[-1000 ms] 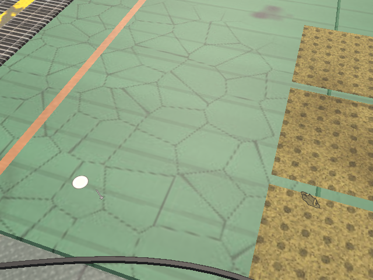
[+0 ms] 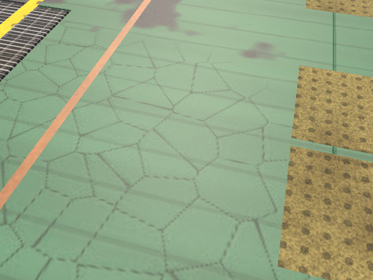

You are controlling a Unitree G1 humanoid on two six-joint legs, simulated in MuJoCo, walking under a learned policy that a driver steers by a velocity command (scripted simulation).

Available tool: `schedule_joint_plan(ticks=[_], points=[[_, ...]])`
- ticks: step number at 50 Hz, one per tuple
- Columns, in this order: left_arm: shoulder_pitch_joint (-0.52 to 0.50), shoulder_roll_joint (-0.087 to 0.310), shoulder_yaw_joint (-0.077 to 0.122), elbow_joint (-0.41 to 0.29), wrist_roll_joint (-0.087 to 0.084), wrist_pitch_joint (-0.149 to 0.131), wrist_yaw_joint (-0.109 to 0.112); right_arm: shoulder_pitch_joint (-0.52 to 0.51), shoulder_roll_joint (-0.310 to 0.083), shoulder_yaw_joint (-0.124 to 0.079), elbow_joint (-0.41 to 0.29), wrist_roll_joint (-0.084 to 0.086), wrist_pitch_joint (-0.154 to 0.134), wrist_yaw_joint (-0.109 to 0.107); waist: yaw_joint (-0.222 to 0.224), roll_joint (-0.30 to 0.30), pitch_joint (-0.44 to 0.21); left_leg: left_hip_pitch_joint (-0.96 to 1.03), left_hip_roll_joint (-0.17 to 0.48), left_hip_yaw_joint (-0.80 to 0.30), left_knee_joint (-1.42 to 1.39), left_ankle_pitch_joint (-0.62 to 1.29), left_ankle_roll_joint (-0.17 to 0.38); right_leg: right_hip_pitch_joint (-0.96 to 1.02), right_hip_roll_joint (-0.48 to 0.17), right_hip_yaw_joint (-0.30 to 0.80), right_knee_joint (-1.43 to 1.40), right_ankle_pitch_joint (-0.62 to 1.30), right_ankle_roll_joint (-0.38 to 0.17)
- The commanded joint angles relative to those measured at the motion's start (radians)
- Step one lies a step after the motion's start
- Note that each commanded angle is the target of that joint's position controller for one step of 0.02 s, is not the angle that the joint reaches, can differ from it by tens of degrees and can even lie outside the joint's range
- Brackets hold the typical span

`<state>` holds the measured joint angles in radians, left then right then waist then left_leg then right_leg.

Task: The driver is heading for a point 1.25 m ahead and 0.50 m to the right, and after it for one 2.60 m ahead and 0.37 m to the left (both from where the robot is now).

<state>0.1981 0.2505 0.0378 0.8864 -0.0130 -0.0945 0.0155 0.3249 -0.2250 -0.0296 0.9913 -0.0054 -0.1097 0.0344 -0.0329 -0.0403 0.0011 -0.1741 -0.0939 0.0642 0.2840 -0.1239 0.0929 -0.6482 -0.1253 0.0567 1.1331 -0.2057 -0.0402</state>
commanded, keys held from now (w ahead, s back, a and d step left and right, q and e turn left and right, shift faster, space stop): w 0.50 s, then w+e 0.50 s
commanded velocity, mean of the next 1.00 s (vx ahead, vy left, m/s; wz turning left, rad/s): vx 0.50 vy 0.00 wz -0.18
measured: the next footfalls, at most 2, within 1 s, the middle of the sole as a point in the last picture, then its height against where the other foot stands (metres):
right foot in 0.30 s outside the picture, level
left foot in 0.84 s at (171, 249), level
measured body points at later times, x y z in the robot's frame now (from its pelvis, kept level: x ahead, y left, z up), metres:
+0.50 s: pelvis +0.27 -0.08 +0.00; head +0.29 -0.10 +0.45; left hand +0.33 +0.18 -0.12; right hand +0.36 -0.35 -0.14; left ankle +0.27 +0.08 -0.66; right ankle +0.29 -0.16 -0.74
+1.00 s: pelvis +0.54 -0.03 +0.00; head +0.56 -0.02 +0.44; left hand +0.64 +0.23 -0.14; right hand +0.60 -0.32 -0.12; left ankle +0.60 +0.06 -0.74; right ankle +0.46 -0.17 -0.65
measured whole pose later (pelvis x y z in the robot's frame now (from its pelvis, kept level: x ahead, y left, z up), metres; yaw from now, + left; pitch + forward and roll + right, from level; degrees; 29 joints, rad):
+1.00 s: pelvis +0.54 -0.03 +0.00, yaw -12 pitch +1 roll +1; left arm 0.31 0.28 0.08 0.88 -0.03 -0.06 0.02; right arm 0.17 -0.24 -0.06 0.88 -0.01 -0.11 0.01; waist 0.00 -0.04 0.01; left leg -0.29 0.00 0.08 0.42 -0.16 0.03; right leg -0.51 -0.05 0.05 1.18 -0.34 -0.05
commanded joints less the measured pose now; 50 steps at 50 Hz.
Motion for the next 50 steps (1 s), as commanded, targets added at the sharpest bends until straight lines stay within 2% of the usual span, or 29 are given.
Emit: schedule_joint_plan(ticks=[1, 5, 10, 12, 13, 14, 15, 16, 17, 18, 19, 20, 22, 23, 25, 28, 32, 36, 39, 40, 41, 42, 43, 44, 45, 46, 47, 48, 50], points=[[0.033, 0.042, 0.012, -0.043, 0.012, 0.006, 0.006, -0.039, -0.133, -0.022, -0.056, 0.002, -0.016, -0.020, 0.046, 0.077, 0.053, -0.093, 0.284, -0.217, -0.202, 0.066, 0.172, -0.031, -0.043, 0.003, -0.145, 0.152, 0.028], [-0.125, 0.029, 0.006, -0.083, 0.004, -0.005, -0.005, 0.039, -0.160, -0.026, -0.039, 0.017, -0.004, -0.034, -0.010, 0.079, 0.054, -0.010, 0.267, -0.166, -0.186, 0.081, 0.127, -0.003, 0.001, -0.034, -0.424, 0.302, 0.036], [-0.251, 0.041, 0.002, -0.132, -0.010, -0.014, -0.035, 0.114, -0.169, -0.031, -0.005, 0.026, 0.016, -0.036, -0.049, 0.095, 0.082, 0.142, 0.324, -0.179, -0.117, 0.056, 0.113, -0.002, 0.031, -0.044, -0.574, 0.226, 0.018], [-0.234, 0.061, 0.008, -0.140, -0.010, -0.023, -0.046, 0.106, -0.181, -0.037, -0.003, 0.027, 0.027, -0.039, -0.026, 0.107, 0.071, 0.188, 0.350, -0.193, -0.065, 0.098, 0.098, 0.046, 0.046, -0.051, -0.616, 0.147, -0.010], [-0.187, 0.077, 0.016, -0.131, -0.009, -0.027, -0.048, 0.089, -0.189, -0.040, -0.006, 0.026, 0.032, -0.039, 0.006, 0.118, 0.047, 0.192, 0.348, -0.187, -0.012, 0.193, 0.086, 0.123, 0.067, -0.069, -0.635, 0.118, -0.026], [-0.080, 0.108, 0.034, -0.100, -0.007, -0.030, -0.046, 0.067, -0.184, -0.037, -0.012, 0.024, 0.037, -0.039, 0.067, 0.115, -0.013, 0.178, 0.310, -0.153, 0.114, 0.360, 0.065, 0.270, 0.100, -0.096, -0.658, 0.106, -0.048], [0.114, 0.169, 0.063, -0.045, -0.004, -0.032, -0.039, 0.056, -0.150, -0.023, -0.027, 0.012, 0.039, -0.039, 0.143, 0.081, -0.139, 0.073, 0.248, -0.100, 0.352, 0.398, 0.033, 0.537, 0.064, -0.052, -0.640, 0.129, -0.091], [0.275, 0.286, 0.090, -0.019, 0.016, -0.028, -0.033, 0.129, -0.057, 0.008, -0.056, 0.000, 0.023, -0.034, 0.151, -0.126, -0.306, -0.291, 0.116, -0.019, 0.759, 0.079, -0.037, 0.941, -0.195, 0.325, -0.658, 0.093, -0.223], [0.310, 0.249, 0.080, -0.004, 0.012, -0.023, -0.039, 0.166, -0.029, 0.019, -0.042, 0.019, -0.004, -0.027, 0.141, -0.260, -0.393, -0.522, 0.030, -0.123, 0.973, -0.422, -0.052, 1.068, -0.296, 0.681, -0.820, -0.029, -0.309], [0.236, 0.172, 0.056, -0.017, 0.006, -0.025, -0.041, 0.089, -0.145, -0.010, -0.056, 0.042, -0.022, -0.023, 0.135, -0.161, -0.262, -0.616, 0.099, -0.187, 1.064, -0.384, -0.029, 0.962, -0.261, 0.585, -0.836, -0.065, -0.256], [0.141, 0.129, 0.042, -0.041, 0.005, -0.023, -0.040, 0.009, -0.165, -0.015, -0.080, 0.050, -0.027, -0.024, 0.109, -0.096, -0.164, -0.617, 0.155, -0.160, 1.046, -0.288, -0.016, 0.819, -0.223, 0.426, -0.848, -0.001, -0.216], [0.064, 0.100, 0.031, -0.053, 0.009, -0.022, -0.045, -0.030, -0.152, -0.018, -0.085, 0.039, -0.022, -0.030, 0.077, -0.022, -0.094, -0.572, 0.195, -0.138, 0.983, -0.207, -0.022, 0.677, -0.176, 0.315, -0.886, 0.083, -0.196], [0.022, 0.063, 0.020, -0.048, 0.018, -0.025, -0.053, -0.014, -0.118, -0.025, -0.081, 0.023, 0.006, -0.036, 0.025, -0.039, -0.043, -0.467, 0.235, -0.136, 0.884, -0.124, -0.032, 0.530, -0.110, 0.191, -0.951, 0.154, -0.171], [0.039, 0.067, 0.022, -0.035, 0.018, -0.028, -0.054, 0.003, -0.095, -0.023, -0.075, 0.021, 0.017, -0.037, 0.016, -0.039, -0.036, -0.445, 0.235, -0.126, 0.865, -0.107, -0.038, 0.501, -0.098, 0.159, -0.969, 0.202, -0.178], [0.077, 0.095, 0.029, -0.011, 0.018, -0.031, -0.047, -0.021, -0.089, -0.026, -0.088, 0.018, 0.029, -0.040, 0.007, -0.023, -0.010, -0.483, 0.239, -0.120, 0.809, -0.052, -0.053, 0.491, -0.092, 0.107, -0.991, 0.289, -0.190], [0.140, 0.110, 0.032, 0.013, 0.011, -0.021, -0.030, -0.161, -0.089, -0.031, -0.141, 0.002, 0.025, -0.043, 0.034, -0.005, 0.024, -0.561, 0.233, -0.114, 0.625, 0.073, -0.078, 0.520, -0.083, 0.097, -1.005, 0.330, -0.192], [0.198, 0.131, 0.038, 0.029, 0.000, -0.010, -0.012, -0.312, -0.075, -0.026, -0.182, 0.011, 0.011, -0.033, 0.075, -0.016, 0.049, -0.501, 0.181, -0.098, 0.368, 0.219, -0.094, 0.524, -0.051, 0.078, -1.009, 0.232, -0.166], [0.255, 0.131, 0.043, 0.053, -0.011, 0.003, -0.003, -0.417, -0.083, -0.022, -0.218, 0.022, -0.005, -0.016, 0.100, -0.034, 0.076, -0.464, 0.155, -0.109, 0.248, 0.203, -0.091, 0.584, -0.079, 0.124, -0.954, 0.187, -0.161], [0.237, 0.150, 0.056, 0.048, -0.012, 0.016, 0.007, -0.392, -0.124, -0.034, -0.224, 0.024, -0.021, -0.007, 0.063, -0.056, 0.059, -0.358, 0.141, -0.118, 0.191, 0.120, -0.074, 0.614, -0.107, 0.174, -0.881, 0.203, -0.138], [0.222, 0.152, 0.059, 0.043, -0.010, 0.021, 0.008, -0.344, -0.142, -0.043, -0.213, 0.024, -0.025, -0.009, 0.034, -0.068, 0.034, -0.278, 0.128, -0.104, 0.180, 0.080, -0.064, 0.609, -0.100, 0.179, -0.831, 0.258, -0.128], [0.205, 0.137, 0.054, 0.032, -0.006, 0.025, 0.007, -0.229, -0.174, -0.062, -0.181, 0.022, -0.028, -0.015, -0.021, -0.061, -0.032, -0.117, 0.113, -0.086, 0.159, 0.053, -0.042, 0.584, -0.052, 0.156, -0.713, 0.358, -0.106], [0.178, 0.097, 0.040, 0.002, 0.005, 0.025, 0.004, -0.050, -0.229, -0.082, -0.146, 0.008, -0.031, -0.023, -0.097, -0.012, -0.176, 0.165, 0.219, -0.178, 0.200, 0.048, 0.011, 0.449, 0.015, 0.112, -0.458, 0.293, -0.075], [0.279, -0.011, 0.012, -0.021, 0.008, 0.010, 0.000, 0.079, -0.320, -0.104, -0.133, -0.003, -0.021, -0.029, -0.080, 0.227, -0.345, 0.570, 0.464, -0.520, 0.186, -0.021, 0.130, 0.084, 0.168, 0.005, -0.087, -0.074, -0.002], [0.311, 0.005, 0.010, -0.032, -0.020, -0.004, -0.002, 0.085, -0.272, -0.090, -0.132, -0.003, -0.016, -0.024, -0.067, 0.374, -0.410, 0.606, 0.543, -0.817, 0.036, -0.195, 0.186, -0.089, 0.175, 0.080, 0.115, -0.393, 0.000], [0.237, 0.116, 0.040, -0.038, -0.041, -0.005, 0.002, 0.010, -0.184, -0.067, -0.149, 0.004, -0.017, -0.025, -0.062, 0.248, -0.251, 0.464, 0.503, -0.693, 0.010, -0.272, 0.135, -0.152, 0.112, 0.106, 0.190, -0.326, -0.011], [0.170, 0.130, 0.046, -0.053, -0.036, 0.002, 0.005, -0.062, -0.144, -0.054, -0.160, 0.009, -0.014, -0.025, -0.043, 0.162, -0.145, 0.305, 0.468, -0.537, -0.008, -0.231, 0.094, -0.141, 0.063, 0.072, 0.177, -0.233, -0.016], [0.148, 0.114, 0.049, -0.059, -0.024, 0.010, 0.007, -0.124, -0.118, -0.045, -0.160, 0.006, -0.012, -0.023, -0.011, 0.124, -0.076, 0.167, 0.426, -0.432, -0.045, -0.152, 0.080, -0.092, 0.029, 0.062, 0.133, -0.160, -0.012], [0.154, 0.093, 0.055, -0.061, -0.017, 0.021, 0.006, -0.155, -0.101, -0.041, -0.156, -0.001, -0.014, -0.022, 0.020, 0.151, -0.040, 0.079, 0.391, -0.346, -0.080, -0.100, 0.069, -0.040, -0.002, 0.064, 0.087, -0.114, -0.011], [0.170, 0.050, 0.053, -0.066, -0.019, 0.045, 0.000, -0.167, -0.103, -0.047, -0.140, -0.006, -0.017, -0.023, 0.043, 0.161, -0.011, -0.004, 0.360, -0.226, -0.131, -0.020, 0.072, 0.014, -0.018, 0.044, 0.061, -0.069, -0.008]])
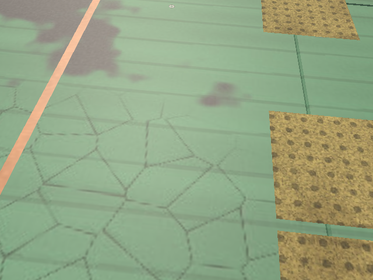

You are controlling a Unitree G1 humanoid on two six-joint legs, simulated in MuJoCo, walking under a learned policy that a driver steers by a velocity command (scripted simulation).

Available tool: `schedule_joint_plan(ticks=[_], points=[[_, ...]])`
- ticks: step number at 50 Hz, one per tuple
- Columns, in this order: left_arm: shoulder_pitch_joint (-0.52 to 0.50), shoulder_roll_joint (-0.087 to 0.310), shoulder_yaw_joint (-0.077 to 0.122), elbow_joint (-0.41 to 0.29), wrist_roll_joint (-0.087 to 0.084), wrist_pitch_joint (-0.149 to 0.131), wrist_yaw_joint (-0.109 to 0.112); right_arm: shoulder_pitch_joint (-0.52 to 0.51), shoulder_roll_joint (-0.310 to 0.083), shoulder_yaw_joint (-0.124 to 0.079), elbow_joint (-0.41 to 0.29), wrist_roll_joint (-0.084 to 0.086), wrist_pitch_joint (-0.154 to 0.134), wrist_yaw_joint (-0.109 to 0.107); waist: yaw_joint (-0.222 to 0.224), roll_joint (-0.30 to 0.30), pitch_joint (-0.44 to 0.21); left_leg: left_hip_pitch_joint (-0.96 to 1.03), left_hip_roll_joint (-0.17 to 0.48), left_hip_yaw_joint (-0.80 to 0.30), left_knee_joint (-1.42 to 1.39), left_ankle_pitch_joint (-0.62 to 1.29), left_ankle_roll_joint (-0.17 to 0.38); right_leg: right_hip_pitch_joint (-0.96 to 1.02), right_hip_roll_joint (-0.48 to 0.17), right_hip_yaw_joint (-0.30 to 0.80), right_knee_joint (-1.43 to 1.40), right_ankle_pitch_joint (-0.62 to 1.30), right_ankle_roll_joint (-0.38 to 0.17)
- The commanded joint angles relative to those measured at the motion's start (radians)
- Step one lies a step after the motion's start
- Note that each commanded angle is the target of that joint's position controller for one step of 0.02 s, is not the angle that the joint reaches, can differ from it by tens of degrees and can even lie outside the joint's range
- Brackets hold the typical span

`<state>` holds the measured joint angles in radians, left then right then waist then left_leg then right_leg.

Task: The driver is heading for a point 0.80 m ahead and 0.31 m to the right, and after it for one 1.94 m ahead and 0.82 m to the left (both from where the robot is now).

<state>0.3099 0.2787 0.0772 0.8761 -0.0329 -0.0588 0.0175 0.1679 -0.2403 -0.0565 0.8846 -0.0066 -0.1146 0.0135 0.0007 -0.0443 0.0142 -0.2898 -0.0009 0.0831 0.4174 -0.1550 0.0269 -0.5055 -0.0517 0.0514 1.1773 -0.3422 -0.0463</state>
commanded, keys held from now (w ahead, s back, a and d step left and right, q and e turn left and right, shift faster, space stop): w+e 0.80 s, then w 0.20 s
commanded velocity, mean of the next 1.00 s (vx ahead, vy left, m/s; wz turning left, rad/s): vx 0.50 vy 0.00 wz -0.54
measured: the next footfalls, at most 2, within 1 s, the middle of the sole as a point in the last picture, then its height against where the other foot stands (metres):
right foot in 0.38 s outside the picture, level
left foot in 0.88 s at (217, 233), level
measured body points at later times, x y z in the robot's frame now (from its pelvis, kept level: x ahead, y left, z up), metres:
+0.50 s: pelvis +0.24 -0.09 -0.01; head +0.28 -0.11 +0.44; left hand +0.46 +0.13 -0.11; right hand +0.25 -0.38 -0.14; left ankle +0.18 +0.10 -0.64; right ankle +0.29 -0.17 -0.74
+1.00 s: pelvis +0.53 -0.14 -0.01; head +0.55 -0.15 +0.44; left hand +0.73 +0.06 -0.13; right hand +0.52 -0.45 -0.10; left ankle +0.63 -0.09 -0.74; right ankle +0.35 -0.19 -0.65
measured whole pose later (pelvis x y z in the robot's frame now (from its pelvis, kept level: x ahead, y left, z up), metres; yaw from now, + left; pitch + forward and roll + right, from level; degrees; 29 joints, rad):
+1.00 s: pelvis +0.53 -0.14 -0.01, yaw -32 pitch +2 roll +1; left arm 0.35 0.27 0.06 0.76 -0.02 -0.05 0.02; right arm 0.14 -0.27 -0.06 0.78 0.00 -0.12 0.03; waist 0.01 -0.03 0.00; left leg -0.38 -0.05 0.01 0.50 -0.16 0.04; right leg -0.34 0.06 0.13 1.15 -0.44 -0.04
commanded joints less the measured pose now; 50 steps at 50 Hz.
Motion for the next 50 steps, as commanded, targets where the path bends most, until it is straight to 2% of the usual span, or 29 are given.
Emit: schedule_joint_plan(ticks=[1, 5, 9, 12, 14, 15, 17, 18, 19, 20, 21, 22, 23, 24, 25, 26, 29, 31, 35, 38, 42, 43, 44, 45, 46, 47, 48, 49, 50], points=[[0.045, 0.016, 0.014, -0.069, 0.001, 0.017, -0.002, 0.000, -0.102, -0.025, -0.024, -0.005, -0.016, -0.004, 0.013, 0.150, -0.013, 0.105, 0.269, -0.207, -0.278, 0.058, 0.148, -0.145, -0.095, 0.049, 0.004, 0.097, 0.001], [-0.047, 0.023, 0.018, -0.118, 0.010, 0.025, -0.008, 0.037, -0.140, -0.039, 0.000, -0.008, -0.015, -0.018, 0.001, 0.102, 0.012, 0.155, 0.277, -0.089, -0.294, 0.178, 0.159, -0.231, -0.094, 0.065, -0.145, 0.253, 0.018], [-0.185, 0.010, 0.006, -0.167, 0.013, 0.016, -0.037, 0.067, -0.172, -0.046, 0.005, -0.001, -0.001, -0.029, -0.044, 0.089, 0.043, 0.201, 0.268, 0.018, -0.295, 0.192, 0.138, -0.209, -0.081, -0.008, -0.357, 0.381, 0.016], [-0.280, 0.007, -0.002, -0.215, 0.012, 0.017, -0.057, 0.114, -0.195, -0.053, 0.018, 0.011, 0.016, -0.031, -0.078, 0.085, 0.076, 0.285, 0.294, 0.055, -0.275, 0.193, 0.128, -0.223, -0.072, -0.053, -0.453, 0.349, 0.003], [-0.312, 0.016, -0.001, -0.244, 0.010, 0.019, -0.068, 0.131, -0.209, -0.058, 0.024, 0.021, 0.030, -0.030, -0.079, 0.095, 0.086, 0.346, 0.313, 0.075, -0.237, 0.238, 0.114, -0.219, -0.059, -0.080, -0.494, 0.277, -0.016], [-0.313, 0.025, 0.002, -0.255, 0.010, 0.021, -0.072, 0.128, -0.218, -0.061, 0.024, 0.025, 0.037, -0.029, -0.069, 0.103, 0.080, 0.368, 0.318, 0.091, -0.201, 0.321, 0.104, -0.193, -0.043, -0.102, -0.510, 0.229, -0.031], [-0.244, 0.061, 0.021, -0.257, 0.012, 0.026, -0.074, 0.106, -0.247, -0.070, 0.016, 0.033, 0.049, -0.032, -0.013, 0.142, 0.014, 0.382, 0.312, 0.129, -0.045, 0.667, 0.083, -0.044, 0.029, -0.165, -0.524, 0.131, -0.070], [-0.120, 0.096, 0.044, -0.227, 0.009, 0.027, -0.072, 0.088, -0.253, -0.071, 0.011, 0.037, 0.058, -0.034, 0.063, 0.136, -0.053, 0.356, 0.286, 0.158, 0.131, 0.795, 0.064, 0.121, 0.083, -0.195, -0.574, 0.147, -0.100], [0.059, 0.165, 0.082, -0.175, 0.007, 0.030, -0.058, 0.092, -0.234, -0.062, 0.004, 0.032, 0.060, -0.037, 0.144, 0.095, -0.148, 0.214, 0.241, 0.175, 0.378, 0.719, 0.025, 0.407, 0.116, -0.167, -0.625, 0.202, -0.141], [0.147, 0.280, 0.111, -0.157, 0.004, 0.036, -0.035, 0.120, -0.133, -0.031, -0.037, -0.009, 0.048, -0.032, 0.125, -0.126, -0.212, -0.156, 0.148, 0.172, 0.741, 0.081, -0.031, 0.708, -0.122, 0.227, -0.662, 0.187, -0.237], [0.115, 0.310, 0.100, -0.198, 0.012, 0.016, -0.043, 0.137, -0.083, -0.006, -0.084, 0.001, 0.003, -0.019, 0.063, -0.217, -0.368, -0.431, -0.025, -0.062, 0.976, -0.451, -0.054, 0.892, -0.299, 0.773, -0.852, 0.033, -0.405], [0.119, 0.215, 0.071, -0.193, 0.020, 0.001, -0.054, 0.009, -0.167, -0.027, -0.108, 0.042, -0.027, -0.008, 0.121, -0.077, -0.312, -0.544, 0.026, -0.167, 1.015, -0.381, -0.030, 0.870, -0.281, 0.698, -0.901, 0.063, -0.343], [0.081, 0.174, 0.059, -0.190, 0.019, -0.008, -0.055, -0.020, -0.167, -0.025, -0.119, 0.053, -0.041, -0.005, 0.095, -0.056, -0.203, -0.565, 0.066, -0.153, 0.953, -0.290, -0.004, 0.754, -0.244, 0.538, -0.886, 0.140, -0.301], [0.001, 0.144, 0.049, -0.205, 0.015, -0.011, -0.053, -0.011, -0.158, -0.026, -0.101, 0.032, -0.042, -0.014, 0.045, 0.030, -0.140, -0.496, 0.111, -0.158, 0.866, -0.215, -0.003, 0.600, -0.195, 0.420, -0.886, 0.222, -0.262], [-0.059, 0.111, 0.037, -0.221, 0.020, -0.011, -0.050, 0.005, -0.171, -0.036, -0.091, 0.016, -0.031, -0.018, 0.007, 0.022, -0.103, -0.421, 0.137, -0.160, 0.786, -0.174, -0.009, 0.479, -0.160, 0.340, -0.900, 0.307, -0.239], [-0.084, 0.100, 0.031, -0.234, 0.029, -0.012, -0.046, 0.021, -0.171, -0.040, -0.091, 0.013, -0.016, -0.015, -0.017, 0.002, -0.092, -0.362, 0.148, -0.164, 0.752, -0.147, -0.016, 0.405, -0.140, 0.313, -0.925, 0.341, -0.235], [-0.058, 0.133, 0.038, -0.229, 0.022, -0.021, -0.029, -0.004, -0.136, -0.037, -0.113, -0.007, 0.013, -0.017, -0.027, 0.016, -0.070, -0.340, 0.123, -0.142, 0.626, -0.062, -0.060, 0.318, -0.109, 0.249, -0.959, 0.437, -0.248], [-0.019, 0.147, 0.042, -0.218, 0.019, -0.020, -0.014, -0.087, -0.120, -0.031, -0.142, -0.010, 0.015, -0.020, -0.002, 0.008, -0.040, -0.371, 0.102, -0.139, 0.485, 0.045, -0.081, 0.310, -0.091, 0.224, -0.965, 0.428, -0.234], [0.030, 0.149, 0.043, -0.201, 0.013, -0.013, -0.003, -0.218, -0.096, -0.017, -0.184, 0.003, 0.005, -0.006, 0.049, -0.041, -0.007, -0.303, 0.042, -0.136, 0.206, 0.240, -0.078, 0.285, -0.051, 0.205, -0.954, 0.290, -0.182], [0.070, 0.150, 0.045, -0.181, 0.007, -0.008, -0.002, -0.272, -0.113, -0.017, -0.215, 0.013, -0.006, 0.006, 0.069, -0.051, 0.005, -0.267, 0.022, -0.150, 0.125, 0.247, -0.065, 0.318, -0.076, 0.260, -0.909, 0.253, -0.172], [0.066, 0.140, 0.044, -0.173, 0.012, 0.007, 0.008, -0.213, -0.154, -0.031, -0.212, 0.014, -0.025, 0.019, 0.037, -0.092, -0.012, -0.183, 0.013, -0.147, 0.067, 0.122, -0.025, 0.409, -0.116, 0.340, -0.801, 0.299, -0.149], [0.057, 0.127, 0.039, -0.173, 0.013, 0.010, 0.008, -0.146, -0.162, -0.038, -0.193, 0.010, -0.030, 0.018, 0.003, -0.099, -0.034, -0.094, 0.001, -0.121, 0.032, 0.116, -0.003, 0.413, -0.097, 0.331, -0.749, 0.373, -0.134], [0.053, 0.094, 0.026, -0.178, 0.018, 0.010, 0.004, -0.047, -0.190, -0.052, -0.170, -0.003, -0.035, 0.013, -0.042, -0.084, -0.104, 0.069, 0.024, -0.129, 0.025, 0.120, 0.032, 0.390, -0.041, 0.293, -0.619, 0.456, -0.105], [0.057, 0.051, 0.006, -0.196, 0.036, 0.008, 0.002, 0.110, -0.240, -0.063, -0.155, -0.015, -0.035, 0.008, -0.103, 0.022, -0.246, 0.329, 0.183, -0.297, 0.051, 0.106, 0.097, 0.258, 0.023, 0.215, -0.339, 0.306, -0.066], [0.231, -0.007, -0.009, -0.195, 0.000, -0.003, 0.000, 0.221, -0.316, -0.087, -0.100, -0.016, -0.022, 0.016, -0.036, 0.388, -0.351, 0.645, 0.384, -0.777, -0.051, -0.105, 0.275, -0.116, 0.170, 0.118, -0.011, -0.185, 0.012], [0.213, 0.086, 0.002, -0.171, -0.011, -0.008, 0.003, 0.215, -0.221, -0.065, -0.104, 0.017, -0.020, 0.023, -0.064, 0.289, -0.284, 0.623, 0.395, -0.892, -0.125, -0.352, 0.261, -0.256, 0.113, 0.171, 0.116, -0.228, 0.013], [0.081, 0.139, 0.014, -0.188, -0.007, -0.009, 0.002, 0.159, -0.162, -0.048, -0.118, 0.021, -0.014, 0.021, -0.087, 0.179, -0.148, 0.495, 0.353, -0.738, -0.138, -0.353, 0.216, -0.291, 0.076, 0.161, 0.139, -0.137, 0.008], [0.004, 0.132, 0.012, -0.207, 0.008, -0.009, 0.003, 0.095, -0.148, -0.038, -0.131, 0.008, -0.006, 0.019, -0.067, 0.098, -0.080, 0.363, 0.312, -0.614, -0.151, -0.250, 0.190, -0.258, 0.036, 0.116, 0.109, -0.066, 0.007], [-0.041, 0.120, 0.013, -0.222, 0.023, -0.014, 0.001, 0.063, -0.131, -0.031, -0.128, 0.001, -0.001, 0.018, -0.048, 0.089, -0.027, 0.263, 0.278, -0.536, -0.174, -0.142, 0.191, -0.238, 0.007, 0.102, 0.047, -0.017, 0.006]])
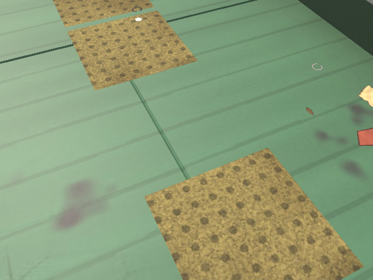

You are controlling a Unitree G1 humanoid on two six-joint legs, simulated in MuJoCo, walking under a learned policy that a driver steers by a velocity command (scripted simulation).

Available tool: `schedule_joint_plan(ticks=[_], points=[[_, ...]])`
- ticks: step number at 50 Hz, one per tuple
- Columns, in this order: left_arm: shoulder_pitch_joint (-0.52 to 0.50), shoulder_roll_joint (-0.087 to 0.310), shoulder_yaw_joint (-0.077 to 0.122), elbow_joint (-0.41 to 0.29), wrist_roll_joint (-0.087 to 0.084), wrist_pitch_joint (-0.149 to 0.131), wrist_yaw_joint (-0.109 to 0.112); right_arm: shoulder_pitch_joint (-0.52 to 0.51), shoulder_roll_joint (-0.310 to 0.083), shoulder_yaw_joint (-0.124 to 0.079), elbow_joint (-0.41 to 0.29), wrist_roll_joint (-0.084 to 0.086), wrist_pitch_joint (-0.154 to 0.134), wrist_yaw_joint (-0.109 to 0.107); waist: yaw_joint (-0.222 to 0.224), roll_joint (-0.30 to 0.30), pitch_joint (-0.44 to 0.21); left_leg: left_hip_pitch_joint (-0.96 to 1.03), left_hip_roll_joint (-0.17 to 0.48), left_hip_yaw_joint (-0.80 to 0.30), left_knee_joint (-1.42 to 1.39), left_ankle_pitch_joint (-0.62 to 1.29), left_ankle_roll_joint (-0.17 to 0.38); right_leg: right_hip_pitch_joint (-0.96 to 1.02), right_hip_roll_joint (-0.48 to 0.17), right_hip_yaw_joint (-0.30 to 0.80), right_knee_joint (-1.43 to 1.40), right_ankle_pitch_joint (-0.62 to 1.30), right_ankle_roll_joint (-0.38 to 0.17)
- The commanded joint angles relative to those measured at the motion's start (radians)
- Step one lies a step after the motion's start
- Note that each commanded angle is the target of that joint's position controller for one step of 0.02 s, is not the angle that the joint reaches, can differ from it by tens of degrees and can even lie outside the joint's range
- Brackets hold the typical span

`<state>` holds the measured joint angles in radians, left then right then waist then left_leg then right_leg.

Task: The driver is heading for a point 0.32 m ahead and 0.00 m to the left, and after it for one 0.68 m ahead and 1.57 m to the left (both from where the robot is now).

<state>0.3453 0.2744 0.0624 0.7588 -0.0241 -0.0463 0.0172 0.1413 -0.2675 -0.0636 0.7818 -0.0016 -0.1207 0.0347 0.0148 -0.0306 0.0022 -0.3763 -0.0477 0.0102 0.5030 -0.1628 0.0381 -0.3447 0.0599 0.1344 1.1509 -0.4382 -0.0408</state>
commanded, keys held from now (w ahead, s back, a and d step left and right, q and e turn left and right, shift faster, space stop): w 0.16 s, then w+q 0.84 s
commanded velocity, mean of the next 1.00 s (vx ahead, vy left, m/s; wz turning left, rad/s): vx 0.50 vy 0.00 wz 0.30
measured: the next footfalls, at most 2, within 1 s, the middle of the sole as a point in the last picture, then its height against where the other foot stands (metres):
right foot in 0.40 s outside the picture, level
left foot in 0.90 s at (148, 256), level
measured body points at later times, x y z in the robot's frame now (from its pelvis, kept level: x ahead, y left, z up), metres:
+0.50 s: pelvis +0.26 -0.05 +0.00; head +0.29 -0.06 +0.45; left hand +0.44 +0.21 -0.07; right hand +0.29 -0.33 -0.13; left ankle +0.13 +0.08 -0.65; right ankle +0.32 -0.15 -0.73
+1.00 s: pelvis +0.49 +0.06 -0.01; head +0.53 +0.08 +0.44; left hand +0.45 +0.35 -0.13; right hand +0.76 -0.12 -0.10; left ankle +0.53 +0.15 -0.73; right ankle +0.41 -0.15 -0.63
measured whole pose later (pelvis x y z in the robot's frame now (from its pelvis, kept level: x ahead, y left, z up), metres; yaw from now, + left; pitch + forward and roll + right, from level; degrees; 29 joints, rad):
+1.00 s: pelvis +0.49 +0.06 -0.01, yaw +24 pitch +2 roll -1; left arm 0.25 0.30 0.07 0.81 -0.02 -0.09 0.00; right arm 0.15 -0.30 -0.07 0.67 0.02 -0.03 0.04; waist 0.02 0.00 0.07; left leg -0.46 -0.05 0.03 0.63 -0.20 0.09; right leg -0.30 -0.07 -0.01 1.18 -0.46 0.02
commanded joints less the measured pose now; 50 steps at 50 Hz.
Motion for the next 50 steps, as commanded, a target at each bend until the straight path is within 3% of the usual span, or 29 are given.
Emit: schedule_joint_plan(ticks=[1, 2, 4, 6, 9, 12, 15, 17, 18, 19, 20, 21, 22, 23, 24, 26, 28, 31, 36, 41, 43, 44, 45, 46, 47, 48, 49, 50], points=[[-0.071, 0.110, 0.028, -0.107, 0.016, -0.027, -0.004, 0.078, -0.091, -0.016, -0.023, -0.012, 0.004, -0.006, -0.034, 0.103, -0.013, 0.293, 0.292, -0.398, -0.277, -0.055, 0.170, -0.345, -0.137, 0.006, 0.024, 0.113, -0.002], [-0.057, 0.093, 0.025, -0.103, 0.013, -0.026, -0.008, 0.080, -0.083, -0.013, -0.018, -0.010, 0.002, -0.007, -0.024, 0.126, -0.018, 0.269, 0.269, -0.354, -0.295, -0.002, 0.169, -0.314, -0.147, -0.013, -0.013, 0.126, 0.001], [-0.064, 0.063, 0.017, -0.106, 0.015, -0.024, -0.010, 0.106, -0.104, -0.017, -0.001, 0.001, -0.002, -0.010, -0.021, 0.132, -0.019, 0.253, 0.265, -0.295, -0.322, 0.093, 0.189, -0.317, -0.159, -0.045, -0.081, 0.145, 0.013], [-0.128, 0.047, 0.008, -0.132, 0.021, -0.025, -0.010, 0.131, -0.139, -0.025, 0.012, 0.008, -0.001, -0.016, -0.034, 0.113, -0.005, 0.257, 0.275, -0.255, -0.348, 0.160, 0.202, -0.350, -0.172, -0.062, -0.188, 0.211, 0.029], [-0.226, 0.028, -0.003, -0.155, 0.020, -0.033, -0.016, 0.167, -0.154, -0.025, 0.028, 0.017, 0.012, -0.023, -0.065, 0.105, 0.008, 0.255, 0.243, -0.179, -0.359, 0.199, 0.177, -0.322, -0.164, -0.087, -0.373, 0.368, 0.038], [-0.317, 0.024, -0.006, -0.175, 0.013, -0.043, -0.029, 0.224, -0.162, -0.023, 0.048, 0.027, 0.026, -0.025, -0.094, 0.107, 0.030, 0.237, 0.223, -0.151, -0.335, 0.205, 0.160, -0.240, -0.121, -0.111, -0.525, 0.461, 0.052], [-0.383, 0.041, -0.002, -0.198, 0.004, -0.057, -0.045, 0.268, -0.172, -0.024, 0.062, 0.032, 0.043, -0.030, -0.104, 0.117, 0.043, 0.275, 0.255, -0.198, -0.288, 0.178, 0.152, -0.197, -0.093, -0.108, -0.610, 0.441, 0.048], [-0.357, 0.071, 0.010, -0.196, 0.003, -0.067, -0.050, 0.261, -0.189, -0.029, 0.064, 0.033, 0.054, -0.037, -0.068, 0.136, 0.031, 0.301, 0.276, -0.237, -0.237, 0.183, 0.132, -0.121, -0.082, -0.100, -0.666, 0.389, 0.030], [-0.295, 0.090, 0.021, -0.179, 0.005, -0.070, -0.047, 0.245, -0.195, -0.031, 0.061, 0.034, 0.058, -0.039, -0.024, 0.137, 0.004, 0.288, 0.264, -0.228, -0.178, 0.241, 0.114, -0.017, -0.072, -0.112, -0.706, 0.386, 0.012], [-0.179, 0.131, 0.042, -0.145, 0.013, -0.072, -0.037, 0.243, -0.174, -0.024, 0.056, 0.030, 0.057, -0.040, 0.031, 0.122, -0.070, 0.245, 0.212, -0.194, -0.046, 0.320, 0.087, 0.169, -0.077, -0.114, -0.719, 0.383, -0.016], [-0.004, 0.199, 0.063, -0.124, 0.035, -0.072, -0.024, 0.215, -0.115, -0.001, 0.024, 0.011, 0.051, -0.038, 0.113, 0.044, -0.216, 0.079, 0.149, -0.146, 0.231, 0.172, 0.045, 0.449, -0.242, 0.035, -0.676, 0.397, -0.083], [0.076, 0.280, 0.080, -0.103, 0.046, -0.056, -0.022, 0.334, -0.008, 0.030, -0.002, 0.014, 0.034, -0.039, 0.074, -0.233, -0.356, -0.276, 0.022, -0.045, 0.575, -0.336, -0.016, 0.762, -0.493, 0.418, -0.726, 0.308, -0.220], [0.096, 0.199, 0.062, -0.093, 0.038, -0.050, -0.024, 0.325, -0.092, 0.011, 0.010, 0.041, 0.025, -0.038, 0.095, -0.220, -0.361, -0.390, 0.055, -0.132, 0.732, -0.421, -0.020, 0.726, -0.497, 0.557, -0.804, 0.136, -0.247], [0.039, 0.143, 0.044, -0.093, 0.027, -0.051, -0.023, 0.245, -0.151, -0.008, -0.006, 0.052, 0.026, -0.038, 0.094, -0.149, -0.213, -0.442, 0.096, -0.132, 0.776, -0.339, -0.017, 0.610, -0.457, 0.410, -0.826, 0.127, -0.207], [-0.025, 0.109, 0.031, -0.094, 0.027, -0.052, -0.025, 0.196, -0.147, -0.011, -0.014, 0.044, 0.033, -0.040, 0.069, -0.098, -0.139, -0.417, 0.132, -0.112, 0.759, -0.258, -0.020, 0.486, -0.409, 0.289, -0.854, 0.175, -0.179], [-0.120, 0.061, 0.017, -0.084, 0.033, -0.058, -0.031, 0.173, -0.120, -0.017, -0.022, 0.030, 0.056, -0.037, 0.009, -0.092, -0.037, -0.338, 0.175, -0.115, 0.686, -0.169, -0.027, 0.291, -0.344, 0.131, -0.934, 0.274, -0.153], [-0.150, 0.070, 0.025, -0.068, 0.034, -0.071, -0.031, 0.176, -0.076, -0.012, -0.032, 0.033, 0.079, -0.032, -0.022, -0.083, -0.006, -0.293, 0.186, -0.107, 0.655, -0.126, -0.037, 0.207, -0.338, 0.041, -0.990, 0.358, -0.158], [-0.143, 0.103, 0.039, -0.039, 0.037, -0.080, -0.022, 0.127, -0.064, -0.012, -0.062, 0.024, 0.093, -0.029, -0.029, -0.037, 0.019, -0.332, 0.189, -0.116, 0.561, -0.018, -0.052, 0.203, -0.343, -0.068, -1.021, 0.456, -0.167], [-0.106, 0.152, 0.052, -0.004, 0.029, -0.067, -0.008, -0.026, -0.047, 0.001, -0.113, 0.022, 0.085, 0.003, 0.022, -0.013, 0.054, -0.289, 0.168, -0.049, 0.286, 0.196, -0.034, 0.237, -0.320, -0.230, -1.025, 0.478, -0.129], [-0.049, 0.197, 0.069, 0.036, 0.003, -0.038, -0.007, -0.139, -0.072, -0.003, -0.182, 0.022, 0.089, 0.025, 0.048, -0.018, 0.087, -0.297, 0.141, 0.015, 0.161, 0.076, 0.019, 0.388, -0.365, -0.287, -0.953, 0.551, -0.093], [-0.058, 0.229, 0.076, 0.038, -0.005, -0.024, -0.004, -0.094, -0.102, -0.020, -0.191, 0.019, 0.094, 0.027, 0.006, -0.049, 0.035, -0.182, 0.078, 0.077, 0.148, -0.031, 0.058, 0.420, -0.361, -0.322, -0.816, 0.872, -0.071], [-0.071, 0.237, 0.077, 0.036, -0.010, -0.014, -0.002, 0.012, -0.132, -0.040, -0.168, 0.021, 0.096, 0.024, -0.060, -0.049, -0.028, -0.035, 0.027, 0.112, 0.115, -0.037, 0.085, 0.402, -0.339, -0.353, -0.658, 1.019, -0.051], [-0.064, 0.213, 0.067, 0.033, -0.007, -0.010, 0.002, 0.186, -0.195, -0.076, -0.119, 0.025, 0.100, 0.011, -0.142, -0.022, -0.120, 0.227, -0.023, 0.111, 0.071, 0.014, 0.123, 0.295, -0.294, -0.381, -0.428, 1.008, -0.016], [-0.034, 0.137, 0.038, 0.006, 0.036, -0.018, 0.002, 0.311, -0.300, -0.108, -0.096, 0.031, 0.110, -0.012, -0.161, 0.168, -0.206, 0.521, 0.176, -0.202, 0.058, 0.077, 0.196, 0.001, -0.233, -0.385, -0.079, 0.493, 0.039], [0.008, 0.051, 0.005, -0.051, 0.038, -0.052, -0.009, 0.245, -0.362, -0.104, -0.134, 0.031, 0.095, -0.007, -0.060, 0.338, -0.346, 0.759, 0.376, -0.793, -0.140, -0.180, 0.395, -0.362, -0.026, -0.189, 0.218, -0.160, 0.086], [-0.114, 0.153, 0.024, -0.061, -0.001, -0.083, -0.021, 0.258, -0.266, -0.076, -0.146, 0.025, 0.081, 0.004, -0.139, 0.165, -0.335, 0.741, 0.382, -0.791, -0.227, -0.229, 0.347, -0.466, -0.074, -0.041, 0.263, -0.118, 0.061], [-0.172, 0.162, 0.025, -0.081, -0.023, -0.097, -0.026, 0.235, -0.221, -0.063, -0.137, 0.019, 0.069, 0.005, -0.127, 0.138, -0.207, 0.636, 0.350, -0.650, -0.220, -0.172, 0.308, -0.508, -0.110, -0.057, 0.219, -0.035, 0.036], [-0.171, 0.145, 0.021, -0.072, -0.004, -0.100, -0.017, 0.174, -0.194, -0.054, -0.143, 0.019, 0.063, 0.004, -0.077, 0.048, -0.125, 0.482, 0.306, -0.535, -0.215, -0.061, 0.274, -0.457, -0.154, -0.056, 0.131, 0.042, 0.031]])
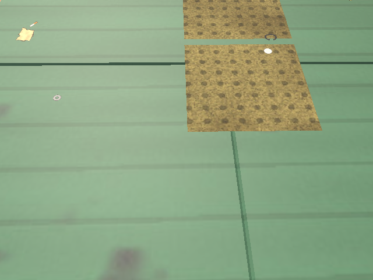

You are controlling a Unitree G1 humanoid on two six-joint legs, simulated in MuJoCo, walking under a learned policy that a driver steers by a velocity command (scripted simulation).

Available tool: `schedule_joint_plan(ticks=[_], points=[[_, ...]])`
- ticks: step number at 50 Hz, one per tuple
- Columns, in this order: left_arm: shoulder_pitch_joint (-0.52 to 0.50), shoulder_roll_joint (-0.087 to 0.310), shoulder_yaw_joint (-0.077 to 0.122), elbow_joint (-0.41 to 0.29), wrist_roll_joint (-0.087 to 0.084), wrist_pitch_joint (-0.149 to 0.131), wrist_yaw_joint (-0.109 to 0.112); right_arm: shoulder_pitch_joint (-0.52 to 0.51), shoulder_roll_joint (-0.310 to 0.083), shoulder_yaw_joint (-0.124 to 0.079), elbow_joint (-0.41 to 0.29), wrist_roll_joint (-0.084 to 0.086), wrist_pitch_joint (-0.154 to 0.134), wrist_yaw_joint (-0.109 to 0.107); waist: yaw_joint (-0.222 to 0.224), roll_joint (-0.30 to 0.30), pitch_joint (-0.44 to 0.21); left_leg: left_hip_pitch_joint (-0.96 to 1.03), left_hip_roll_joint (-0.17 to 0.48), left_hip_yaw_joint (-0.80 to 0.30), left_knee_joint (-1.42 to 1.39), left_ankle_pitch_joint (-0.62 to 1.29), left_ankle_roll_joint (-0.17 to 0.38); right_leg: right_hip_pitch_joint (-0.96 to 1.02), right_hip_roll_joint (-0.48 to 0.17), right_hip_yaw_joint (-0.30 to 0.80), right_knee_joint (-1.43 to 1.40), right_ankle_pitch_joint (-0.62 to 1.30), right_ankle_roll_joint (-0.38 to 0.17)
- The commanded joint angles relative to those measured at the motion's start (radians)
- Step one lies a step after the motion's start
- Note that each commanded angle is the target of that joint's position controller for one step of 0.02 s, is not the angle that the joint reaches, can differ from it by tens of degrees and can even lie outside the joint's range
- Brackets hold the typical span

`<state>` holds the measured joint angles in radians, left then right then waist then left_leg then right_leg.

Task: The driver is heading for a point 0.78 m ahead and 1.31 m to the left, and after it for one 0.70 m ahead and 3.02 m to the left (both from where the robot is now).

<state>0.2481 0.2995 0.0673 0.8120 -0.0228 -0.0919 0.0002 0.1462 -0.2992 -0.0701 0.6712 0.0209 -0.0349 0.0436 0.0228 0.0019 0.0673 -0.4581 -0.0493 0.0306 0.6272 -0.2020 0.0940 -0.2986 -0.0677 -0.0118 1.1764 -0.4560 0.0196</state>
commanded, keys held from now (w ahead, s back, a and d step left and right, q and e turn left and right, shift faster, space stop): w+q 1.00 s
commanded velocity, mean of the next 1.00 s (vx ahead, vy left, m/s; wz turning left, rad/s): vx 0.50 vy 0.00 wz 0.59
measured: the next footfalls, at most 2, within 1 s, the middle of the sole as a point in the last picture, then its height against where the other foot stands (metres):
right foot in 0.40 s outside the picture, level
left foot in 0.92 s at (127, 238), level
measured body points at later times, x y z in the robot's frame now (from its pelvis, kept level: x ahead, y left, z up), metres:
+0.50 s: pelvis +0.28 -0.03 +0.01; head +0.31 -0.03 +0.46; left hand +0.39 +0.27 -0.07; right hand +0.43 -0.29 -0.11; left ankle +0.13 +0.06 -0.64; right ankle +0.38 -0.12 -0.72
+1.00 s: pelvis +0.51 +0.11 +0.00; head +0.54 +0.15 +0.44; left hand +0.39 +0.39 -0.13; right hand +0.82 +0.01 -0.08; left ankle +0.53 +0.22 -0.72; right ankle +0.44 -0.11 -0.63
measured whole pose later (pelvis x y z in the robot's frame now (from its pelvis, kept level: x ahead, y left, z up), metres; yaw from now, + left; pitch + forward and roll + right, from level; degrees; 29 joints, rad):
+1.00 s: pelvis +0.51 +0.11 +0.00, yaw +36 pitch +1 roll -1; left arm 0.27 0.32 0.06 0.82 -0.02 -0.08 -0.01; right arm 0.13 -0.30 -0.07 0.59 0.02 -0.03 0.04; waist 0.04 0.00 0.08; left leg -0.47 -0.05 0.03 0.64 -0.20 0.10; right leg -0.23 -0.06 -0.03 1.13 -0.48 0.02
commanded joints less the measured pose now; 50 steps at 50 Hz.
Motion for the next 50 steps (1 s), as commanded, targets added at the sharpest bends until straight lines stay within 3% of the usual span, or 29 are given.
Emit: schedule_joint_plan(ticks=[1, 2, 5, 8, 11, 14, 16, 18, 19, 20, 21, 22, 23, 24, 25, 26, 28, 30, 34, 37, 41, 43, 44, 45, 46, 47, 48, 49, 50], points=[[-0.064, 0.130, 0.024, -0.114, 0.021, -0.049, 0.008, 0.109, -0.126, -0.037, -0.044, -0.008, -0.024, -0.010, -0.047, 0.022, -0.156, 0.444, 0.272, -0.468, -0.345, 0.081, 0.199, -0.428, -0.055, 0.094, 0.019, 0.104, -0.024], [-0.046, 0.132, 0.027, -0.110, 0.027, -0.036, 0.006, 0.077, -0.116, -0.031, -0.062, -0.019, -0.024, -0.015, -0.018, 0.047, -0.140, 0.363, 0.248, -0.430, -0.366, 0.143, 0.194, -0.364, -0.068, 0.099, -0.014, 0.135, -0.018], [-0.053, 0.097, 0.022, -0.116, 0.039, -0.009, 0.007, 0.087, -0.133, -0.037, -0.059, -0.015, -0.032, -0.030, -0.003, 0.037, -0.120, 0.265, 0.216, -0.354, -0.402, 0.273, 0.207, -0.325, -0.049, 0.075, -0.131, 0.205, 0.021], [-0.162, 0.064, 0.008, -0.147, 0.041, -0.006, 0.005, 0.133, -0.150, -0.043, -0.040, -0.006, -0.029, -0.049, -0.037, 0.045, -0.084, 0.238, 0.174, -0.295, -0.403, 0.261, 0.173, -0.334, -0.018, 0.070, -0.344, 0.386, 0.048], [-0.265, 0.047, -0.004, -0.170, 0.029, -0.015, -0.009, 0.172, -0.154, -0.045, -0.023, 0.000, -0.021, -0.057, -0.079, 0.075, -0.064, 0.215, 0.146, -0.284, -0.389, 0.160, 0.134, -0.263, 0.031, 0.063, -0.547, 0.529, 0.049], [-0.322, 0.070, 0.001, -0.193, 0.017, -0.027, -0.023, 0.218, -0.156, -0.047, -0.002, 0.006, -0.014, -0.060, -0.099, 0.086, -0.054, 0.256, 0.173, -0.350, -0.343, 0.108, 0.124, -0.226, 0.054, 0.081, -0.636, 0.535, 0.035], [-0.313, 0.095, 0.010, -0.195, 0.015, -0.035, -0.030, 0.225, -0.149, -0.047, 0.002, 0.007, -0.008, -0.063, -0.086, 0.102, -0.058, 0.309, 0.193, -0.410, -0.287, 0.096, 0.111, -0.198, 0.062, 0.095, -0.679, 0.473, 0.015], [-0.246, 0.114, 0.023, -0.182, 0.013, -0.044, -0.030, 0.207, -0.146, -0.048, -0.002, 0.004, -0.001, -0.065, -0.045, 0.137, -0.072, 0.329, 0.194, -0.449, -0.223, 0.133, 0.090, -0.107, 0.069, 0.082, -0.709, 0.394, -0.016], [-0.158, 0.133, 0.036, -0.159, 0.018, -0.048, -0.024, 0.194, -0.122, -0.039, -0.009, 0.002, 0.001, -0.064, 0.001, 0.134, -0.114, 0.310, 0.153, -0.432, -0.142, 0.182, 0.064, 0.026, 0.066, 0.068, -0.748, 0.400, -0.042], [-0.026, 0.175, 0.051, -0.144, 0.036, -0.053, -0.016, 0.184, -0.069, -0.019, -0.027, -0.007, -0.003, -0.059, 0.065, 0.076, -0.235, 0.221, 0.097, -0.371, 0.080, 0.138, 0.027, 0.262, -0.054, 0.169, -0.722, 0.377, -0.101], [0.106, 0.263, 0.074, -0.120, 0.054, -0.042, -0.011, 0.300, -0.007, 0.000, -0.053, 0.011, -0.011, -0.061, 0.048, -0.190, -0.394, -0.119, -0.045, -0.225, 0.431, -0.173, -0.054, 0.640, -0.286, 0.563, -0.765, 0.187, -0.253], [0.120, 0.207, 0.063, -0.106, 0.028, -0.034, -0.020, 0.324, -0.068, -0.003, -0.053, 0.020, -0.015, -0.063, 0.044, -0.297, -0.389, -0.300, -0.007, -0.217, 0.614, -0.392, -0.071, 0.667, -0.364, 0.811, -0.859, -0.042, -0.289], [0.070, 0.133, 0.042, -0.121, 0.020, -0.027, -0.017, 0.246, -0.146, -0.024, -0.046, 0.021, -0.011, -0.062, 0.062, -0.179, -0.246, -0.353, 0.043, -0.222, 0.682, -0.308, -0.078, 0.547, -0.326, 0.688, -0.884, -0.097, -0.246], [0.023, 0.106, 0.032, -0.129, 0.027, -0.018, -0.013, 0.176, -0.153, -0.028, -0.058, 0.010, -0.005, -0.062, 0.056, -0.107, -0.164, -0.336, 0.078, -0.181, 0.683, -0.233, -0.082, 0.427, -0.285, 0.541, -0.889, 0.005, -0.212], [-0.016, 0.084, 0.023, -0.122, 0.031, -0.012, -0.011, 0.137, -0.141, -0.029, -0.071, 0.000, -0.003, -0.059, 0.037, -0.083, -0.097, -0.313, 0.105, -0.173, 0.636, -0.180, -0.085, 0.315, -0.243, 0.435, -0.914, 0.120, -0.202], [-0.036, 0.066, 0.016, -0.117, 0.036, -0.013, -0.008, 0.131, -0.127, -0.033, -0.075, 0.000, 0.001, -0.054, 0.014, -0.103, -0.074, -0.272, 0.135, -0.171, 0.598, -0.144, -0.083, 0.246, -0.211, 0.355, -0.937, 0.196, -0.189], [-0.045, 0.067, 0.017, -0.104, 0.033, -0.020, -0.008, 0.145, -0.084, -0.026, -0.076, 0.011, 0.013, -0.045, -0.005, -0.123, -0.060, -0.226, 0.154, -0.146, 0.556, -0.116, -0.086, 0.182, -0.185, 0.249, -0.983, 0.274, -0.192], [-0.038, 0.093, 0.026, -0.085, 0.029, -0.028, -0.007, 0.116, -0.062, -0.020, -0.093, 0.006, 0.020, -0.044, -0.008, -0.099, -0.046, -0.252, 0.165, -0.138, 0.500, -0.072, -0.096, 0.174, -0.195, 0.179, -1.014, 0.355, -0.211], [-0.031, 0.128, 0.035, -0.058, 0.029, -0.022, -0.003, 0.048, -0.049, -0.012, -0.108, 0.004, 0.014, -0.032, 0.007, -0.070, -0.041, -0.272, 0.169, -0.118, 0.320, 0.108, -0.104, 0.223, -0.186, 0.035, -1.025, 0.490, -0.204], [-0.002, 0.149, 0.038, -0.038, 0.023, -0.010, 0.002, -0.054, -0.028, -0.001, -0.130, 0.003, 0.003, -0.012, 0.048, -0.059, -0.014, -0.229, 0.153, -0.060, 0.154, 0.221, -0.091, 0.244, -0.173, -0.060, -1.021, 0.519, -0.178], [0.048, 0.186, 0.048, -0.009, 0.004, 0.012, 0.002, -0.141, -0.033, -0.001, -0.171, 0.007, 0.003, 0.012, 0.065, -0.061, 0.021, -0.211, 0.129, -0.005, 0.034, 0.163, -0.054, 0.343, -0.210, -0.116, -0.988, 0.602, -0.157], [0.042, 0.215, 0.056, -0.008, -0.006, 0.024, 0.006, -0.115, -0.063, -0.016, -0.179, 0.001, 0.007, 0.016, 0.027, -0.087, -0.012, -0.126, 0.077, 0.044, 0.007, 0.061, -0.014, 0.387, -0.216, -0.154, -0.885, 0.900, -0.138], [0.039, 0.232, 0.062, -0.009, -0.012, 0.031, 0.011, -0.058, -0.089, -0.030, -0.170, -0.002, 0.011, 0.014, -0.014, -0.105, -0.056, -0.036, 0.038, 0.072, 0.003, 0.010, 0.010, 0.397, -0.212, -0.174, -0.781, 1.073, -0.128], [0.025, 0.234, 0.061, -0.013, -0.016, 0.038, 0.015, 0.076, -0.128, -0.055, -0.137, -0.001, 0.015, 0.009, -0.096, -0.094, -0.127, 0.144, -0.006, 0.091, -0.048, 0.035, 0.043, 0.357, -0.190, -0.202, -0.601, 1.153, -0.108], [0.031, 0.204, 0.049, -0.020, -0.007, 0.037, 0.020, 0.257, -0.190, -0.089, -0.087, 0.003, 0.024, -0.008, -0.183, -0.049, -0.217, 0.439, -0.006, 0.030, -0.084, 0.081, 0.085, 0.178, -0.155, -0.213, -0.347, 1.016, -0.070], [0.115, 0.062, 0.003, -0.069, 0.049, 0.022, 0.008, 0.283, -0.306, -0.107, -0.079, 0.012, 0.025, -0.026, -0.097, 0.237, -0.291, 0.803, 0.264, -0.435, -0.091, 0.069, 0.225, -0.267, -0.013, -0.193, 0.025, 0.110, -0.011], [0.069, 0.082, -0.009, -0.103, 0.029, -0.017, -0.005, 0.294, -0.283, -0.090, -0.119, 0.009, 0.005, -0.018, -0.117, 0.225, -0.481, 0.916, 0.396, -0.885, -0.285, -0.158, 0.357, -0.451, 0.102, 0.050, 0.224, -0.160, 0.001], [-0.055, 0.164, 0.014, -0.129, -0.014, -0.039, -0.015, 0.275, -0.209, -0.068, -0.105, -0.002, -0.011, -0.010, -0.156, 0.114, -0.363, 0.844, 0.365, -0.760, -0.330, -0.138, 0.286, -0.545, 0.043, 0.107, 0.229, -0.061, -0.017], [-0.086, 0.150, 0.006, -0.145, -0.018, -0.051, -0.015, 0.231, -0.184, -0.059, -0.098, -0.002, -0.020, -0.010, -0.123, 0.077, -0.248, 0.701, 0.325, -0.630, -0.332, -0.066, 0.250, -0.536, 0.006, 0.096, 0.148, 0.026, -0.031]])
Keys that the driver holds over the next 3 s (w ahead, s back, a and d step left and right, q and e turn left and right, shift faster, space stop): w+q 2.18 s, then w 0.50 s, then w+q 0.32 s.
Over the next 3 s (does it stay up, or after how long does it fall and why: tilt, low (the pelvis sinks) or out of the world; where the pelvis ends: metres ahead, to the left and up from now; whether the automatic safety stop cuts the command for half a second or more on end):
stays up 0.97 1.06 0.00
